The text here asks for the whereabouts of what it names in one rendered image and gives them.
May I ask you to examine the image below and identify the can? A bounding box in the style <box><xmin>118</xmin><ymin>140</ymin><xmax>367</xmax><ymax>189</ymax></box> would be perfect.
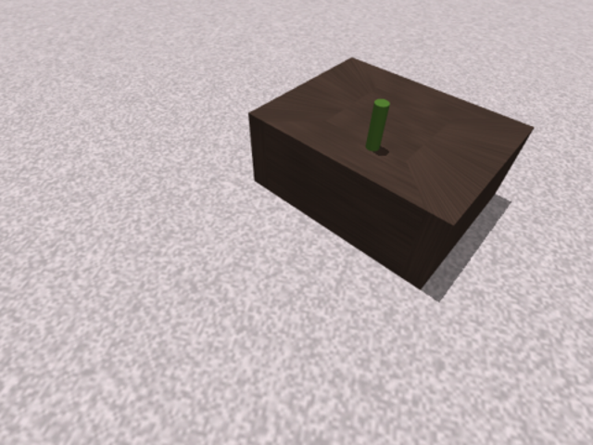
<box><xmin>366</xmin><ymin>99</ymin><xmax>390</xmax><ymax>151</ymax></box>

